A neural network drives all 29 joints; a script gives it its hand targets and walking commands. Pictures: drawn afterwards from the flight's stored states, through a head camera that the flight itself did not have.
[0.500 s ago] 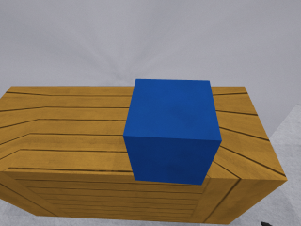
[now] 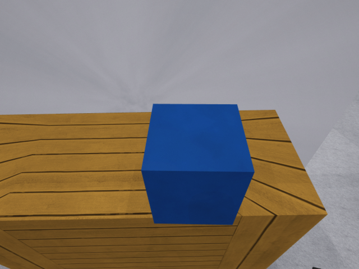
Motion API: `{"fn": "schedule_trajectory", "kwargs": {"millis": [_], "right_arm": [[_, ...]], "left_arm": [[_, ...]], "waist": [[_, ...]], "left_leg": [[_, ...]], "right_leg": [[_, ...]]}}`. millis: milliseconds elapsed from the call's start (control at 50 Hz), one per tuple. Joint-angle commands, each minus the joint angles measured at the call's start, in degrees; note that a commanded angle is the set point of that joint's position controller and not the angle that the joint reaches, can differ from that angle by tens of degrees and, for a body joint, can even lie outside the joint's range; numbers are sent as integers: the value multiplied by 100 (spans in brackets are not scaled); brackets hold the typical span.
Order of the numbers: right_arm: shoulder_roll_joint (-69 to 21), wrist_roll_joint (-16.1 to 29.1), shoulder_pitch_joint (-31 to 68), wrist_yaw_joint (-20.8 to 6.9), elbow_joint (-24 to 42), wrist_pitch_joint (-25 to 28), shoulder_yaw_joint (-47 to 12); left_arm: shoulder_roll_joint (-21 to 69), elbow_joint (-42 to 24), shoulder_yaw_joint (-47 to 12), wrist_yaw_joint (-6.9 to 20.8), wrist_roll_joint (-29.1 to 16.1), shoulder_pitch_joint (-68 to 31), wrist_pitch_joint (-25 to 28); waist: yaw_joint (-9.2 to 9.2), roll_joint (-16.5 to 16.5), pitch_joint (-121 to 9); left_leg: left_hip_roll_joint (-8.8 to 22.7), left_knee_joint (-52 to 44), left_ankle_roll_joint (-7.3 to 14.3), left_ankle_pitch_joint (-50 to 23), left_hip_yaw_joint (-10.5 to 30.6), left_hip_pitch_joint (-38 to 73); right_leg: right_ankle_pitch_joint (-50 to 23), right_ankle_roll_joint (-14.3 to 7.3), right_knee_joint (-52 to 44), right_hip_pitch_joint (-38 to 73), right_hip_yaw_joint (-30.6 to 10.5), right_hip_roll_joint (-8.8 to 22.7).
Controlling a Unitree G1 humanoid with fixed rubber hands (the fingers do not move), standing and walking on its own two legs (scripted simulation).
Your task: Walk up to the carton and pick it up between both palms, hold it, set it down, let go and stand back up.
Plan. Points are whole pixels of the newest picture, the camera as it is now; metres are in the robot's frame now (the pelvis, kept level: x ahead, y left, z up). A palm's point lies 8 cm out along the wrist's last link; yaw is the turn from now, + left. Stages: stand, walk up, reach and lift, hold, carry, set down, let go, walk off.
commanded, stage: walk up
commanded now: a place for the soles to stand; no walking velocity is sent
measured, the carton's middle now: (194, 166) +0.38 -0.02 +0.01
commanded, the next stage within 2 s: reach and lift in 0.82 s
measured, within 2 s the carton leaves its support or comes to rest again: neither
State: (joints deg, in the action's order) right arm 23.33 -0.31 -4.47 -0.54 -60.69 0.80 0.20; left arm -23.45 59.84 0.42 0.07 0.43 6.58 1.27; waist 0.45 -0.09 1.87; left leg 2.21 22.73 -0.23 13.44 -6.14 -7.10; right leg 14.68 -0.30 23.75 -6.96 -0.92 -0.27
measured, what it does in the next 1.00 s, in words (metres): stands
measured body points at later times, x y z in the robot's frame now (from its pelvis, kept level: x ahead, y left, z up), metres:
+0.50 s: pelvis +0.01 -0.01 +0.00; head +0.01 -0.01 +0.45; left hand +0.11 +0.30 -0.11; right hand +0.10 -0.34 -0.12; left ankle -0.01 +0.12 -0.74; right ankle -0.02 -0.12 -0.74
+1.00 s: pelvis -0.01 -0.02 -0.01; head +0.04 -0.01 +0.44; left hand +0.17 +0.29 -0.11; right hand +0.14 -0.33 -0.12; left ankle -0.01 +0.12 -0.74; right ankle -0.02 -0.12 -0.74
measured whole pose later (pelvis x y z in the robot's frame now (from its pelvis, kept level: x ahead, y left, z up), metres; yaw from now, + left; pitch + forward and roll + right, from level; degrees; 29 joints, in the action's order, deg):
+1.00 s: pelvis -0.01 -0.02 -0.01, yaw +3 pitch -1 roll +0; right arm 22.2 -4.3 0.4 -4.4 -60.8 7.1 7.8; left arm -22.0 42.5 2.5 -0.8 1.1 -3.0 -19.4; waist 1.2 0.5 7.7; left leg 3.3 31.7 -1.9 16.4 -2.4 -13.8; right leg 18.3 -1.7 31.5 -11.8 2.5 -1.0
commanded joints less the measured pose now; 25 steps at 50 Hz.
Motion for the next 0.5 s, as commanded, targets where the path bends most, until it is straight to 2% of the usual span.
{"fn": "schedule_trajectory", "kwargs": {"millis": [0,20,40,80,100,120,140,160,180,200,220,240,260,280,300,320,340,360,380,420,440,460,480], "right_arm": [[1111,8,363,25,226,122,256],[1084,-23,345,22,220,116,226],[1057,-14,305,25,208,132,189],[1080,-38,256,17,198,118,270],[1114,-32,238,10,144,108,251],[1041,1,305,15,166,117,188],[1099,-15,337,-10,166,128,225],[1043,-16,328,8,172,133,196],[929,21,252,34,114,117,198],[1002,14,318,28,54,100,190],[1043,15,189,25,88,105,212],[998,-19,160,27,81,114,242],[1082,-20,252,31,49,113,198],[1030,-37,198,33,132,141,230],[1083,-1,245,30,70,158,231],[1059,-8,280,50,93,137,221],[1011,16,293,55,78,136,179],[986,-19,204,48,34,133,177],[1087,-49,196,54,-17,110,244],[1160,-52,99,48,-66,131,255],[1028,-76,168,38,-31,119,223],[1069,-61,140,32,1,100,271],[1141,-38,195,75,1,121,236]], "left_arm": [[-959,-134,164,-3,-6,-156,54],[-998,-174,186,-21,21,-193,75],[-1020,-144,195,-17,26,-240,97],[-995,-126,188,0,-6,-233,78],[-1006,-153,184,-29,42,-256,105],[-943,-116,148,-14,4,-249,78],[-1006,-142,177,-21,26,-190,87],[-1070,-128,132,-19,8,-268,93],[-981,-65,149,-21,34,-337,104],[-1091,-69,166,-12,30,-256,97],[-1053,-123,179,-43,47,-225,100],[-988,-46,176,-32,39,-196,114],[-1040,-63,163,-45,15,-223,133],[-1001,-158,172,-53,26,-280,157],[-996,-49,145,-45,-16,-152,155],[-1057,-27,153,-50,-9,-94,138],[-1038,-98,106,-44,-36,-280,123],[-1057,-68,180,-69,-35,-352,115],[-1145,-80,178,-51,-64,-239,98],[-985,-139,182,-65,-7,-326,84],[-1054,-47,177,-53,-32,-155,93],[-1120,-86,216,-52,-18,-226,86],[-970,-80,160,-58,-2,-174,87]], "waist": [[5,-140,-294],[-31,-15,-253],[-2,225,-478],[-24,-32,-28],[42,99,-326],[-4,623,-290],[2,172,-322],[15,303,-205],[67,326,-280],[5,171,-265],[33,322,-243],[10,6,-399],[-10,164,-353],[37,141,-809],[-6,129,-576],[-40,164,-563],[35,152,-500],[60,-6,-256],[27,-179,-208],[67,-23,-339],[-42,-303,-448],[63,-327,-300],[26,-171,-527]], "left_leg": [[560,-687,179,28,590,375],[664,-576,259,-318,655,241],[638,-520,229,-458,609,471],[573,-583,148,-175,596,265],[622,-591,229,-212,671,403],[646,-584,204,-19,706,296],[605,-507,166,-266,554,556],[602,-501,170,-161,658,268],[553,-540,166,-189,577,341],[654,-502,222,-205,565,348],[632,-526,188,-231,562,385],[594,-548,222,-466,552,489],[656,-508,228,-473,615,354],[693,-404,234,-839,584,539],[682,-448,112,-1036,588,518],[692,-426,143,-893,540,503],[690,-485,225,-683,620,408],[669,-508,173,-902,601,391],[716,-489,174,-884,527,400],[724,-536,244,-950,539,486],[744,-442,250,-1209,471,541],[709,-456,228,-1031,465,466],[749,-391,296,-1252,526,586]], "right_leg": [[-1180,-151,-449,-317,-480,569],[-1384,-162,-437,-226,-476,654],[-1431,-166,-459,-238,-565,664],[-1132,-128,-475,-564,-458,609],[-1141,-194,-423,-351,-538,580],[-1164,-160,-627,-382,-569,654],[-1259,-162,-638,-496,-593,651],[-1309,-129,-649,-420,-622,649],[-1253,-167,-688,-427,-650,635],[-1199,-170,-642,-412,-626,699],[-1107,-173,-589,-421,-596,598],[-1448,-225,-552,-384,-766,719],[-1522,-184,-563,-213,-705,668],[-1935,-231,-355,17,-638,751],[-2136,-156,-419,-95,-571,673],[-2026,-183,-477,-51,-565,619],[-1945,-187,-495,-197,-669,716],[-1813,-163,-470,-243,-541,653],[-1675,-185,-504,-314,-602,638],[-1915,-163,-329,-214,-519,606],[-1892,-221,-388,-249,-606,688],[-1774,-182,-286,-271,-567,641],[-2050,-197,-329,-147,-585,658]]}}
